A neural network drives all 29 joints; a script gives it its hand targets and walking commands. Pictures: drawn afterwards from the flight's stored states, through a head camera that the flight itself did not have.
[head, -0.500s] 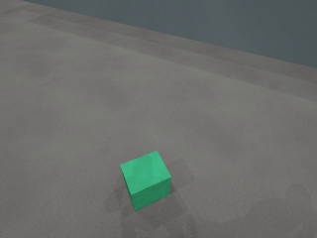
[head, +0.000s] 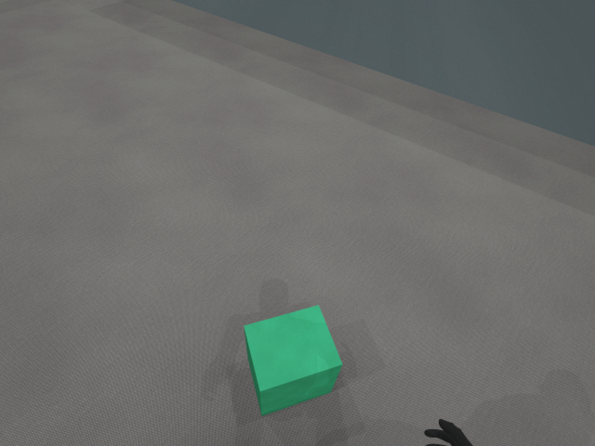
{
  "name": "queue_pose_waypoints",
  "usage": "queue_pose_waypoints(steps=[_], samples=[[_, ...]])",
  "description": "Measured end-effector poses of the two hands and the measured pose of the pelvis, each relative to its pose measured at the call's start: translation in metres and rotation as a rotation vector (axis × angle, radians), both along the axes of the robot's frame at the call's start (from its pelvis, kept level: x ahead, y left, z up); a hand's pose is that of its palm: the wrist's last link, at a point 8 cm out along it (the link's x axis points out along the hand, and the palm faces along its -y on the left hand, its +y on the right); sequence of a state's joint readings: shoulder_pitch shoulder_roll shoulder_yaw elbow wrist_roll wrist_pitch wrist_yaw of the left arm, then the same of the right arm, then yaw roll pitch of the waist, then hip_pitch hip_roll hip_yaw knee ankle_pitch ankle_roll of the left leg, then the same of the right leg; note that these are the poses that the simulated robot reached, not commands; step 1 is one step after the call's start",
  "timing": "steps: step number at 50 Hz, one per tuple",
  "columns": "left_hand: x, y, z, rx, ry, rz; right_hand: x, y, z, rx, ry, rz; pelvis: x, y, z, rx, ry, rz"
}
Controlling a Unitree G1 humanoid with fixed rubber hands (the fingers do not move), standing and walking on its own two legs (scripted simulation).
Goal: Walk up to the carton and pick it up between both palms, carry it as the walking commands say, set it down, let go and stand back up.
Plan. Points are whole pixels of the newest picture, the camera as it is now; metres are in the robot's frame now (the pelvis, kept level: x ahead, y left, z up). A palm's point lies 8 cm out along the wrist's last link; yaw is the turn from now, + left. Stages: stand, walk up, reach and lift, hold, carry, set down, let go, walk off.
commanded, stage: walk up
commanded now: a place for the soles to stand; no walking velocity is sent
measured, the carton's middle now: (289, 361) +0.47 +0.02 -0.63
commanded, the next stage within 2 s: none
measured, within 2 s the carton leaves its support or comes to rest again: neither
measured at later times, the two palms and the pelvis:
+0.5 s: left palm out of the picture +0.03 +0.24 -0.13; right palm out of the picture +0.06 -0.26 -0.12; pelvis -0.01 -0.02 +0.01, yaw +4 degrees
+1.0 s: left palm out of the picture +0.00 +0.07 -0.15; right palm out of the picture +0.15 -0.43 -0.12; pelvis +0.02 -0.17 -0.02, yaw +15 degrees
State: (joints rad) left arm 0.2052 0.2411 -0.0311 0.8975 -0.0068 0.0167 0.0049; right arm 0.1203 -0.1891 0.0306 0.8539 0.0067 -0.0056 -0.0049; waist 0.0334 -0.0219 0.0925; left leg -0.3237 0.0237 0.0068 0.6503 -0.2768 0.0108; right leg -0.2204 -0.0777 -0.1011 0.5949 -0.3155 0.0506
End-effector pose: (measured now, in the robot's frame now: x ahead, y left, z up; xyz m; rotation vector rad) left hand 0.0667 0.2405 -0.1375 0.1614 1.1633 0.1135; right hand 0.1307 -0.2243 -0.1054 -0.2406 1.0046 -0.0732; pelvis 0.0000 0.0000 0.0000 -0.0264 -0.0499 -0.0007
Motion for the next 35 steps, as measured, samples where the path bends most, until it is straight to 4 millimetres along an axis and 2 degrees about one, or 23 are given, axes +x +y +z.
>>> queue_pose_waypoints(steps=[4, 8, 20, 27, 31, 35], samples=[[0.003, 0.006, 0.006, 0.022, -0.003, 0.001, 0.006, -0.002, 0.001, 0.001, -0.001, 0.007, 0.000, 0.000, 0.002, 0.004, -0.001, 0.012], [-0.003, 0.009, 0.010, 0.038, 0.012, 0.004, -0.001, -0.008, -0.003, 0.001, 0.028, 0.003, -0.002, -0.001, 0.004, 0.005, 0.003, 0.023], [-0.035, 0.000, 0.010, 0.043, 0.088, 0.017, -0.057, -0.032, -0.016, -0.019, 0.183, -0.023, -0.009, -0.012, 0.006, 0.002, 0.012, 0.062], [-0.040, -0.004, 0.006, 0.040, 0.100, 0.008, -0.079, -0.043, -0.016, -0.058, 0.227, -0.017, -0.012, -0.019, 0.004, -0.001, 0.017, 0.085], [-0.030, -0.004, 0.001, 0.061, 0.081, -0.003, -0.106, -0.067, -0.011, -0.136, 0.251, -0.044, -0.013, -0.037, -0.001, 0.007, 0.023, 0.106], [-0.010, -0.020, 0.000, 0.068, 0.010, 0.000, -0.128, -0.102, -0.007, -0.185, 0.308, -0.057, -0.013, -0.064, -0.006, 0.019, 0.027, 0.124]])
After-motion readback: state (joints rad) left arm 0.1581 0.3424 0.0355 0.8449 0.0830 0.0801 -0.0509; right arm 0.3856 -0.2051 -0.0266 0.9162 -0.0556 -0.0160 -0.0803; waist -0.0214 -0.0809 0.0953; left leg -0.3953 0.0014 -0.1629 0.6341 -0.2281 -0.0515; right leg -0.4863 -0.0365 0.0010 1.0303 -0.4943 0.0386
